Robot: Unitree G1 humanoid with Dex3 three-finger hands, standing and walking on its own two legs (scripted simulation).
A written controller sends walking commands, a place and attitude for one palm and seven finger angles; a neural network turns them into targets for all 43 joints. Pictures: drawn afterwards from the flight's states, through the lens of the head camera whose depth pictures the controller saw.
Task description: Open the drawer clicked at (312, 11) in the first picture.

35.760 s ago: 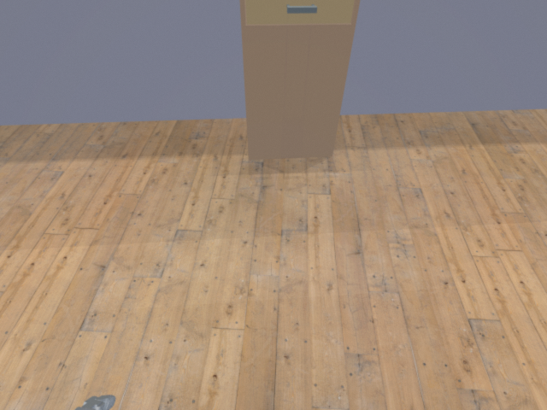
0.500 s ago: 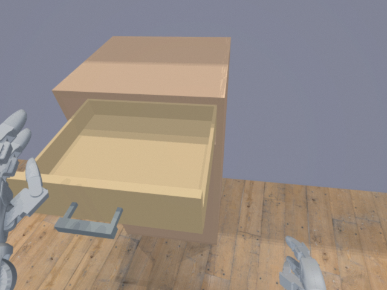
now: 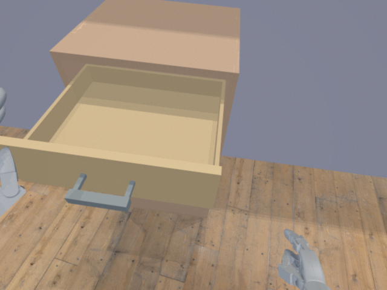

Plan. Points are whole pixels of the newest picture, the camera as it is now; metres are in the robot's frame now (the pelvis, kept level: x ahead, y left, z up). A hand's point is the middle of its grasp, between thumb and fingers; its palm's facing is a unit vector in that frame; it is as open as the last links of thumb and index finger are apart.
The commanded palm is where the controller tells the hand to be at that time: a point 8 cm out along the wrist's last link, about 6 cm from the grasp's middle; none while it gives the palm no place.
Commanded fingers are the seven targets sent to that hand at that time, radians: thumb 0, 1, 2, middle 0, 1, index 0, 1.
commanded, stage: step back with the hand held close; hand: left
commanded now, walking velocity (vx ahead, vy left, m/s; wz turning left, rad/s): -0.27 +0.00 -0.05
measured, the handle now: (102, 191) +0.29 +0.21 +0.05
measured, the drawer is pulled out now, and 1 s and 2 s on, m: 0.30 0.30 0.30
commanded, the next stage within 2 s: stop stepping back and stand still in 0.94 s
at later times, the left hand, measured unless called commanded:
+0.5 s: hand out of the picture +0.14 +0.23 +0.22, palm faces +0.44 -0.76 -0.48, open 7.4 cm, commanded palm +0.08 +0.27 +0.24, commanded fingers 0.00 0.90 0.90 -0.20 -0.30 -0.20 -0.30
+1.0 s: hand out of the picture +0.03 +0.20 +0.24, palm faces +0.34 -0.84 -0.43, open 7.4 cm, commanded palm -0.02 +0.26 +0.24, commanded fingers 0.00 0.90 0.90 -0.20 -0.30 -0.20 -0.30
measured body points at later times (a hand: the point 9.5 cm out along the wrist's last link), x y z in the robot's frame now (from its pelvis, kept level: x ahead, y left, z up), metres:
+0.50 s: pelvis -0.06 +0.00 -0.01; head -0.04 +0.01 +0.44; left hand +0.11 +0.27 +0.25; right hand +0.11 -0.24 -0.09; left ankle +0.04 +0.11 -0.73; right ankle -0.05 -0.11 -0.73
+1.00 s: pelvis -0.17 -0.02 +0.00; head -0.14 +0.01 +0.45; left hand +0.01 +0.24 +0.26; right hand +0.04 -0.22 -0.06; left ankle -0.07 +0.11 -0.73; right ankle -0.22 -0.12 -0.70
